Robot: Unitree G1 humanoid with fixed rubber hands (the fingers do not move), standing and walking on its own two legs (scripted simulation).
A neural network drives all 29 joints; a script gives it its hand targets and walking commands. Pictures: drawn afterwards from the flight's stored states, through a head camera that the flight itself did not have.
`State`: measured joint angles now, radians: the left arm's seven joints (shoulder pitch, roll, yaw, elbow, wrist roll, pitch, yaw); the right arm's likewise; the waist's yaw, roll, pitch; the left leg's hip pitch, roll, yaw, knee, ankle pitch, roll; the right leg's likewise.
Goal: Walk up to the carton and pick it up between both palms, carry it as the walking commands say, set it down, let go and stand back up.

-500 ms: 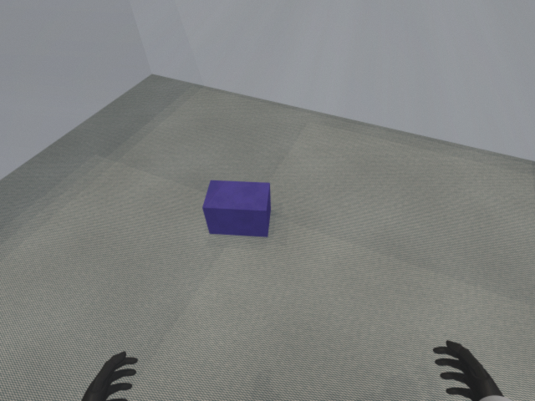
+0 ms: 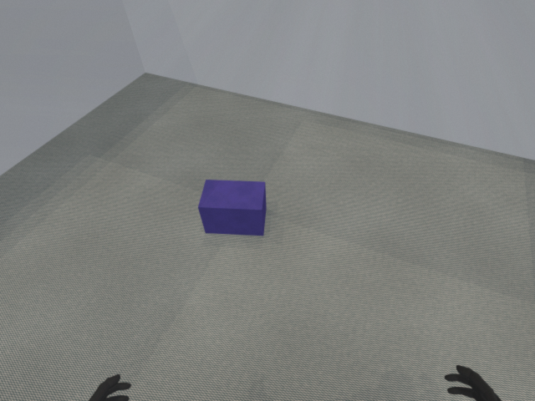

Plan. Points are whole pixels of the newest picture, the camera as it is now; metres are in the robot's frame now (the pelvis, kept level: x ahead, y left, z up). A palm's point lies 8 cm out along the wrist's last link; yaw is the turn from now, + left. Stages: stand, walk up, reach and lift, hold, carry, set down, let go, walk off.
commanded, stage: stand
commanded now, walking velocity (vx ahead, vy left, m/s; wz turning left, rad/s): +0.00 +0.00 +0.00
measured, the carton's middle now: (234, 207) +1.05 +0.17 -0.68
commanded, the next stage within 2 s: walk up in 1.70 s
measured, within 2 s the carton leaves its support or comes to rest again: neither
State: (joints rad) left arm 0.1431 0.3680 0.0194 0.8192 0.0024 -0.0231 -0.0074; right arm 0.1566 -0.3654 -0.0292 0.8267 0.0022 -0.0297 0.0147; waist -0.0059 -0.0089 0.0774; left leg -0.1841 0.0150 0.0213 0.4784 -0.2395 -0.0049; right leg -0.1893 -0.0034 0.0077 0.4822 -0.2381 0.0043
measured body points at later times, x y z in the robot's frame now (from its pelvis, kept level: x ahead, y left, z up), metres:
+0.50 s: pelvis +0.00 +0.00 +0.01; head +0.01 +0.01 +0.46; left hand +0.11 +0.31 -0.11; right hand +0.11 -0.31 -0.11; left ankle +0.01 +0.12 -0.74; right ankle +0.02 -0.12 -0.74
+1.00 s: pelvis +0.00 +0.00 +0.01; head +0.02 +0.01 +0.46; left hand +0.10 +0.31 -0.11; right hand +0.09 -0.31 -0.11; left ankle +0.01 +0.12 -0.74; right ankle +0.02 -0.12 -0.74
